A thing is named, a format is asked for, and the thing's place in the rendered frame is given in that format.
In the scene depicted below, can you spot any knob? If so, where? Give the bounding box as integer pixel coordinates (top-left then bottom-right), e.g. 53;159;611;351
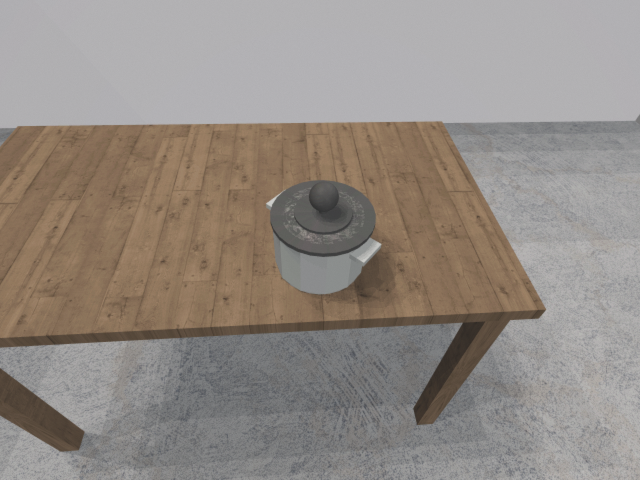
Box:
309;182;339;212

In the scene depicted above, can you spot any table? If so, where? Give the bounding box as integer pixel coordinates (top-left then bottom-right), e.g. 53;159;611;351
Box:
0;121;546;452

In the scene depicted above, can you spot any pot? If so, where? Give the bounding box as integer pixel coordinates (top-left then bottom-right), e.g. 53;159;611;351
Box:
266;190;382;294

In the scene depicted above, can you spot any lid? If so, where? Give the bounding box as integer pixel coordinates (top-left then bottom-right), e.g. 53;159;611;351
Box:
270;180;376;257

